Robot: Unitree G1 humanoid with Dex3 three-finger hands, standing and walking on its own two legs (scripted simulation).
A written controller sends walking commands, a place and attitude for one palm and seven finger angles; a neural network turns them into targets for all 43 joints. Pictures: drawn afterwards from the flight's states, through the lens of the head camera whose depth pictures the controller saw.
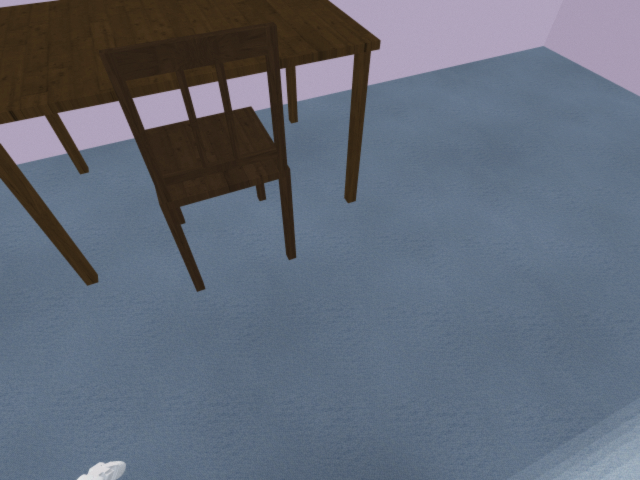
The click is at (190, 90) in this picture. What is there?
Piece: chair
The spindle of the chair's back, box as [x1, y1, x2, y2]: [176, 70, 208, 167]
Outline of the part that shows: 177,71 176,74 200,159 203,167 208,166 208,163 183,70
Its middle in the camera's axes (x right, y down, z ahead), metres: -0.33 -0.30 +0.99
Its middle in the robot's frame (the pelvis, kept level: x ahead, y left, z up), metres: +0.93 +0.37 -0.08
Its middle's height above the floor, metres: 0.68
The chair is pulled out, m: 0.00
